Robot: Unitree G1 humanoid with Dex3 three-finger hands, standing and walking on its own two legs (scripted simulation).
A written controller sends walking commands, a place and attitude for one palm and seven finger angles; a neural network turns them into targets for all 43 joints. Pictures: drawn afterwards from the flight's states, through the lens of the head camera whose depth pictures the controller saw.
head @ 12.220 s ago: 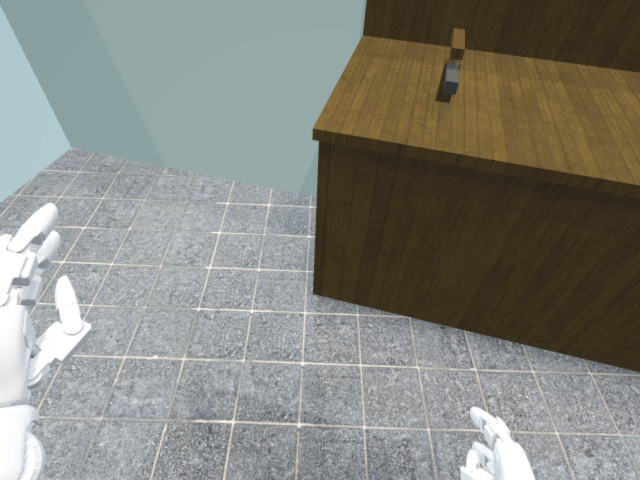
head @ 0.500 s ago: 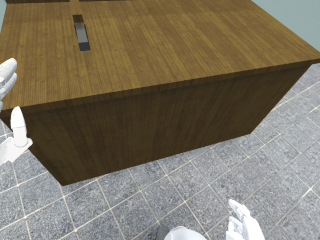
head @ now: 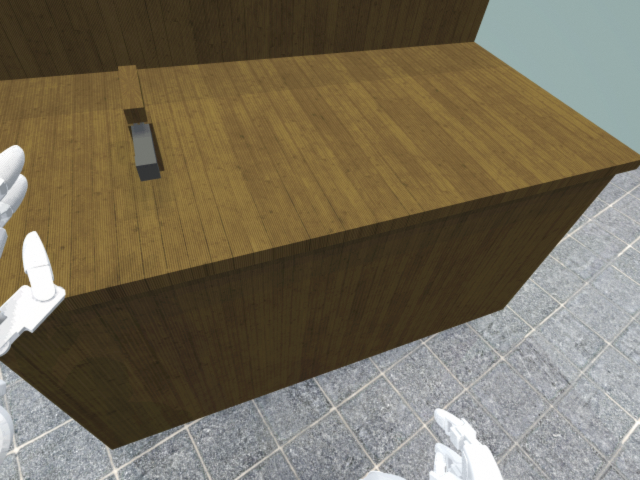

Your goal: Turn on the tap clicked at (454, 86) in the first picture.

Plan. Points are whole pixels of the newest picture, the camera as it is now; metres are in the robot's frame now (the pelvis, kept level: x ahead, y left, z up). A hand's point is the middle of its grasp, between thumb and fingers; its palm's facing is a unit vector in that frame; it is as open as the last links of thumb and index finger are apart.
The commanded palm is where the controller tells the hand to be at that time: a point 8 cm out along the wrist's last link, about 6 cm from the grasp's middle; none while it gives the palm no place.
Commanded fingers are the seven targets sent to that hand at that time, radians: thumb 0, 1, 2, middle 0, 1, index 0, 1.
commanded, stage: shuffle to correct the standing spot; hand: left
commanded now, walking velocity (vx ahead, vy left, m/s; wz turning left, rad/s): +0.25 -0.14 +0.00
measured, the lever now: (147, 167) +0.50 +0.29 +0.10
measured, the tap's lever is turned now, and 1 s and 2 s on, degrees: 0 0 0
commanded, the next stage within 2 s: come to a stop and stand still in 0.62 s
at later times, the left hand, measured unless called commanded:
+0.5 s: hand (156, 209) +0.34 +0.21 +0.18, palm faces +0.46 -0.81 -0.35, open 7.4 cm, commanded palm +0.28 +0.24 +0.18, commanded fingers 0.00 0.90 0.90 -0.20 -0.30 -0.20 -0.30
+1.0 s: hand (243, 181) +0.41 +0.13 +0.17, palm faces +0.45 -0.81 -0.38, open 7.4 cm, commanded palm +0.34 +0.17 +0.18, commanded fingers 0.00 0.90 0.90 -0.20 -0.30 -0.20 -0.30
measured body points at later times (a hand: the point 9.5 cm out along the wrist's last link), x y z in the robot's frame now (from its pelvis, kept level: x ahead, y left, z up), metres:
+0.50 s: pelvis +0.12 -0.05 -0.02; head +0.15 -0.02 +0.43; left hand +0.31 +0.25 +0.20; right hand +0.31 -0.28 -0.08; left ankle +0.17 +0.06 -0.74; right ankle +0.07 -0.14 -0.70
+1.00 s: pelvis +0.20 -0.12 +0.00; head +0.23 -0.11 +0.45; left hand +0.38 +0.17 +0.19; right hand +0.38 -0.36 -0.09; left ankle +0.22 -0.01 -0.71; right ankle +0.23 -0.20 -0.74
